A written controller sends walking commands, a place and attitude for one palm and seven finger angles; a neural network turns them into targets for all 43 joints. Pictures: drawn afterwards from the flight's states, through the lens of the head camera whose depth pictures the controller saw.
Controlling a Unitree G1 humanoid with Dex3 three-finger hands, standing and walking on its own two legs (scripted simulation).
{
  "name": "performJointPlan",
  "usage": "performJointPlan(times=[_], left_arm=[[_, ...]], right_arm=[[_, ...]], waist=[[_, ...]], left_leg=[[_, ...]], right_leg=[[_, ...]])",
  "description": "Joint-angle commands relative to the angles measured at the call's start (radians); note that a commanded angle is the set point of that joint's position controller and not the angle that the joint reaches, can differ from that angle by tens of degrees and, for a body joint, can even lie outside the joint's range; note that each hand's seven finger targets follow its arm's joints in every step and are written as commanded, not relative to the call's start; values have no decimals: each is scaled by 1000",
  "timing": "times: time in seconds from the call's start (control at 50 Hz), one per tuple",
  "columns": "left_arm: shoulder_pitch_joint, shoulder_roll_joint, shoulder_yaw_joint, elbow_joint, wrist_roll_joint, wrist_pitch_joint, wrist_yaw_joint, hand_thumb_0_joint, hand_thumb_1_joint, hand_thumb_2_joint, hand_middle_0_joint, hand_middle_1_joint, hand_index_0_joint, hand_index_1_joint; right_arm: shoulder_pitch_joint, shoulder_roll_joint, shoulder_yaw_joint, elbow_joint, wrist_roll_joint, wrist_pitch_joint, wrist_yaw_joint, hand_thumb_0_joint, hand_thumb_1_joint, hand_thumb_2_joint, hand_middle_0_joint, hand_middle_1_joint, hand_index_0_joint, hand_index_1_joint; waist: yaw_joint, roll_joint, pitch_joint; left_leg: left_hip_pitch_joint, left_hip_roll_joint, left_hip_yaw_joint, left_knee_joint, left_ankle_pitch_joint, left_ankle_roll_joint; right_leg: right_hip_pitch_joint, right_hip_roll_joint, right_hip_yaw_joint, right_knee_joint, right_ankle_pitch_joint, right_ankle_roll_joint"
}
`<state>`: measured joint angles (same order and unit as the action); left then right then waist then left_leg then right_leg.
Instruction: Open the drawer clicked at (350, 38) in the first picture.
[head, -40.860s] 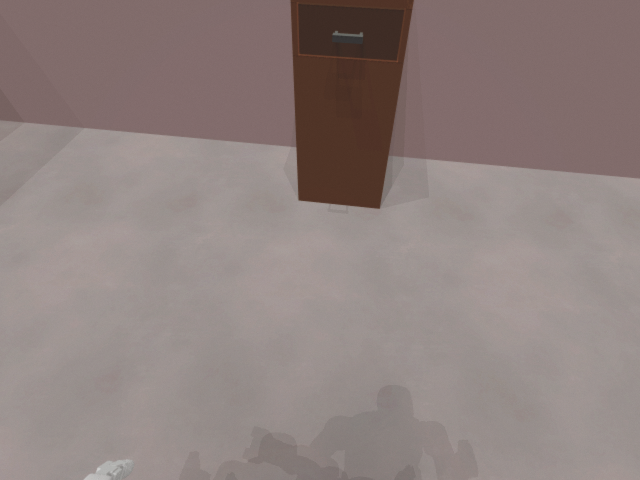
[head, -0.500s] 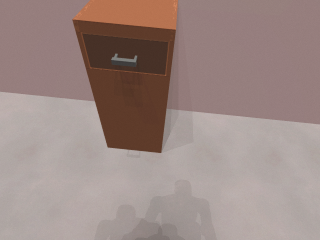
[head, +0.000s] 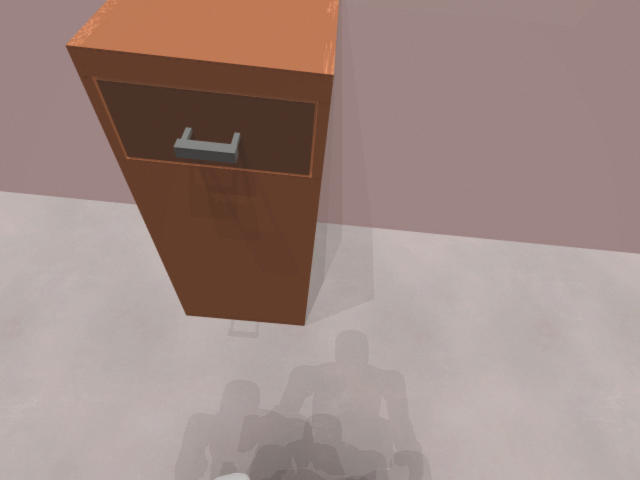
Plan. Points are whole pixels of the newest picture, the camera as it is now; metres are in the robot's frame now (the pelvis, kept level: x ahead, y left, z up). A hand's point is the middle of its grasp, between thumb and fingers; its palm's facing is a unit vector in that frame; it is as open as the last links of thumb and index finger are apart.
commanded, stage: come to a stop and stand still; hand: left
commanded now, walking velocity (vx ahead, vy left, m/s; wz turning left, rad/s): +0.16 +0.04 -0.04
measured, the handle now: (209, 143) +0.62 +0.21 +0.02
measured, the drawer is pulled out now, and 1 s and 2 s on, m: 0.00 0.00 0.00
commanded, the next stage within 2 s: look again from close up in 1.36 s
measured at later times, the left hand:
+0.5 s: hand (177, 449) +0.18 +0.20 -0.17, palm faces +0.02 -0.97 -0.23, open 7.4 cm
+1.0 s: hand (217, 470) +0.16 +0.14 -0.16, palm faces -0.03 -0.97 -0.22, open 7.4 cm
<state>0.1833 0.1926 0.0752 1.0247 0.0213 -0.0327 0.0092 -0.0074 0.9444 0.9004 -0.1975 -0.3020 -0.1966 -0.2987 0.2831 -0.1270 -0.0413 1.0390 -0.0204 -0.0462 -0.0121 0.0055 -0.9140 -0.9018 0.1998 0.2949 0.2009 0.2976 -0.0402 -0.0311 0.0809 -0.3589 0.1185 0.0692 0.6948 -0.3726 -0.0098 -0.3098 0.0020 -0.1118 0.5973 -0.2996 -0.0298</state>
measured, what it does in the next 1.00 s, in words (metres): walks ahead: right foot, then left foot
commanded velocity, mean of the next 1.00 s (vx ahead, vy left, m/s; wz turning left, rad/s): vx -0.12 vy -0.01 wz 0.00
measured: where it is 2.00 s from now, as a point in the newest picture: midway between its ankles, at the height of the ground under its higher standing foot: outside the picture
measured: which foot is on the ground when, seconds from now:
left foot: down 0.00-0.22, up 0.24-0.42, down 0.44-1.00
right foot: down 0.00-0.00, up 0.02-0.18, down 0.20-0.46, up 0.48-0.74, down 0.76-1.00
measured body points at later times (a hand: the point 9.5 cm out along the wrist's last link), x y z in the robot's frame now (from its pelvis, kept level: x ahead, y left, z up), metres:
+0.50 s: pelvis +0.12 +0.00 +0.00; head +0.19 +0.02 +0.45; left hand +0.18 +0.25 -0.16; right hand +0.19 -0.26 -0.14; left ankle +0.13 +0.10 -0.73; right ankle +0.08 -0.13 -0.70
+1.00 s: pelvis +0.10 -0.05 +0.01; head +0.14 -0.05 +0.46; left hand +0.16 +0.19 -0.14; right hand +0.13 -0.29 -0.14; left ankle +0.11 +0.08 -0.72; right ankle +0.06 -0.15 -0.72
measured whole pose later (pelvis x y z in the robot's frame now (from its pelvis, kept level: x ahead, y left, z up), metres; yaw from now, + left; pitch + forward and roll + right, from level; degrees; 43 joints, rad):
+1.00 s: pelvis +0.10 -0.05 +0.01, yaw -2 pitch -1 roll +0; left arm 0.21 0.19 0.02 1.02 0.01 0.02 0.03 0.01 0.91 0.90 -0.20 -0.30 -0.20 -0.30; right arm 0.20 -0.19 -0.03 1.04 -0.01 0.02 -0.03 0.00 -0.91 -0.90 0.20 0.30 0.20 0.30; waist -0.01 -0.01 0.09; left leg -0.24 0.03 0.04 0.53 -0.28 -0.02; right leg -0.17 0.01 -0.01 0.54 -0.35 -0.02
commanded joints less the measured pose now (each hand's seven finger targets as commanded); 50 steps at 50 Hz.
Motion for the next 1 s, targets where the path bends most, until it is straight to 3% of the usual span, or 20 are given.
performJointPlan(times=[0.0, 0.04, 0.12, 0.16, 0.2, 0.22, 0.28, 0.38, 0.4, 0.42, 0.44, 0.48, 0.66, 0.7, 0.72, 0.74, 0.78, 0.82, 0.9, 0.98], left_arm=[[-73, 32, 0, -117, -13, -5, -15, 0, 900, 900, -200, -300, -200, -300], [-124, 32, 1, -128, 3, -14, -26, 0, 900, 900, -200, -300, -200, -300], [-6, 6, -14, -72, -3, -11, -19, 0, 900, 900, -200, -300, -200, -300], [166, 123, 11, -26, 2, -15, -8, 0, 900, 900, -200, -300, -200, -300], [231, 224, 20, -5, 1, -8, 14, 0, 900, 900, -200, -300, -200, -300], [174, 218, 15, -35, 11, 4, 18, 0, 900, 900, -200, -300, -200, -300], [92, 198, 26, -50, 10, 26, 38, 0, 900, 900, -200, -300, -200, -300], [-8, 198, 31, -85, -11, 35, 40, 0, 900, 900, -200, -300, -200, -300], [-5, 173, 23, -96, -18, 40, 37, 0, 900, 900, -200, -300, -200, -300], [45, 117, 10, -112, -24, 50, 37, 0, 900, 900, -200, -300, -200, -300], [56, 114, 5, -110, -25, 56, 40, 0, 900, 900, -200, -300, -200, -300], [18, 120, 13, -109, -13, 74, 35, 0, 900, 900, -200, -300, -200, -300], [78, 98, -7, -105, -2, 68, 12, 0, 900, 900, -200, -300, -200, -300], [152, 132, -2, -89, 6, 54, 11, 0, 900, 900, -200, -300, -200, -300], [139, 212, 5, -93, 16, 42, 18, 0, 900, 900, -200, -300, -200, -300], [83, 250, 3, -103, 13, 38, 18, 0, 900, 900, -200, -300, -200, -300], [13, 239, -11, -117, 16, 40, 13, 0, 900, 900, -200, -300, -200, -300], [28, 186, -6, -89, 4, 27, 29, 0, 900, 900, -200, -300, -200, -300], [81, 143, -19, -74, -21, 26, 32, 0, 900, 900, -200, -300, -200, -300], [67, 133, -31, -36, -13, 39, 25, 0, 900, 900, -200, -300, -200, -300]], right_arm=[[345, -195, -41, 57, -26, 3, -18, 0, -900, -900, 200, 300, 200, 300], [259, -196, -39, 17, -28, -6, -19, 0, -900, -900, 200, 300, 200, 300], [116, -172, -19, -6, -23, 0, -37, 0, -900, -900, 200, 300, 200, 300], [71, -202, -32, -48, 9, 9, -38, 0, -900, -900, 200, 300, 200, 300], [27, -140, -23, -88, 35, 30, -31, 0, -900, -900, 200, 300, 200, 300], [40, -127, -26, -83, 35, 42, -30, 0, -900, -900, 200, 300, 200, 300], [-50, -114, -28, -77, 20, 77, -31, 0, -900, -900, 200, 300, 200, 300], [19, -140, -34, -42, 15, 87, -12, 0, -900, -900, 200, 300, 200, 300], [36, -184, -40, -44, 6, 79, -13, 0, -900, -900, 200, 300, 200, 300], [41, -256, -50, -66, 0, 68, -12, 0, -900, -900, 200, 300, 200, 300], [34, -307, -60, -81, -2, 77, -23, 0, -900, -900, 200, 300, 200, 300], [-34, -274, -46, -108, -12, 74, -32, 0, -900, -900, 200, 300, 200, 300], [-83, -266, -49, -114, -14, 66, -30, 0, -900, -900, 200, 300, 200, 300], [-106, -247, -50, -125, 2, 70, -24, 0, -900, -900, 200, 300, 200, 300], [-94, -188, -42, -139, 17, 73, -15, 0, -900, -900, 200, 300, 200, 300], [-111, -163, -28, -153, 16, 82, -5, 0, -900, -900, 200, 300, 200, 300], [-94, -136, -23, -132, 13, 83, 7, 0, -900, -900, 200, 300, 200, 300], [-73, -146, -19, -107, 11, 75, -8, 0, -900, -900, 200, 300, 200, 300], [-33, -208, -15, -59, 8, 44, -23, 0, -900, -900, 200, 300, 200, 300], [-68, -176, 1, -26, 7, 52, -23, 0, -900, -900, 200, 300, 200, 300]], waist=[[-89, 425, -2], [-58, 188, 24], [14, 180, -56], [75, 37, -198], [93, -203, -238], [65, -122, -191], [74, -218, -49], [3, -82, -158], [-1, 12, -195], [12, 280, -233], [-6, 341, -260], [10, 181, -160], [34, 224, -170], [70, 91, -165], [50, -137, -148], [39, -203, -93], [18, -104, -64], [15, -260, -141], [28, 47, -181], [38, 120, -62]], left_leg=[[291, 340, -507, -531, -114, 195], [280, 305, -405, -441, 232, 218], [315, 123, -39, -189, 921, 73], [187, 36, 19, -24, 747, 8], [-38, -85, 0, 175, -175, -41], [-24, -86, -21, 181, -226, -25], [-131, -89, -39, 200, -229, -31], [115, -77, -14, -191, 197, -39], [258, 1, -62, -277, 547, -6], [368, 232, -330, -304, 999, 110], [338, 328, -373, -321, 1192, 237], [190, 280, -267, -313, 913, 260], [230, 174, -152, -263, 677, 152], [148, 79, -99, -161, 449, 73], [49, -30, -28, -69, 178, 10], [29, -95, -26, 10, -120, -14], [57, -98, -41, 75, -135, -6], [13, -86, -55, -15, -26, -4], [292, 33, -130, -209, 692, 43], [195, 15, -119, -276, 427, 35]], right_leg=[[-410, -20, 48, 351, -273, 12], [-417, -71, 86, 413, -221, 20], [-114, -30, -16, 13, -73, 31], [236, -50, 50, -130, 541, 25], [409, -384, 316, -102, 1330, -165], [349, -404, 263, -138, 1293, -190], [307, -344, 246, -118, 1293, -188], [236, -269, 171, -53, 892, -88], [141, -205, 114, 4, 672, -21], [-46, -76, 42, 165, 42, 57], [-72, 8, 116, 433, -389, 60], [-117, 1, 185, 619, -333, 43], [27, -15, 80, 104, -162, 47], [150, -39, 111, -186, 142, 39], [163, -203, 353, -278, 314, -19], [79, -325, 424, -296, 430, -98], [12, -283, 326, -261, 397, -135], [230, -202, 266, -142, 747, -97], [138, -107, 170, -58, 557, 13], [127, -89, 181, -186, 260, 11]])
